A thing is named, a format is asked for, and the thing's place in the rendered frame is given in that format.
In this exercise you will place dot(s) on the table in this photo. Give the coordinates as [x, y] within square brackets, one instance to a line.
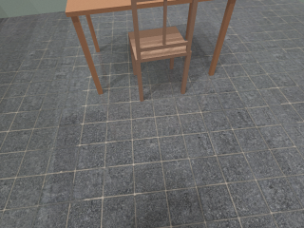
[76, 8]

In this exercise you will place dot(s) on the chair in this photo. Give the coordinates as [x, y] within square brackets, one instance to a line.
[160, 43]

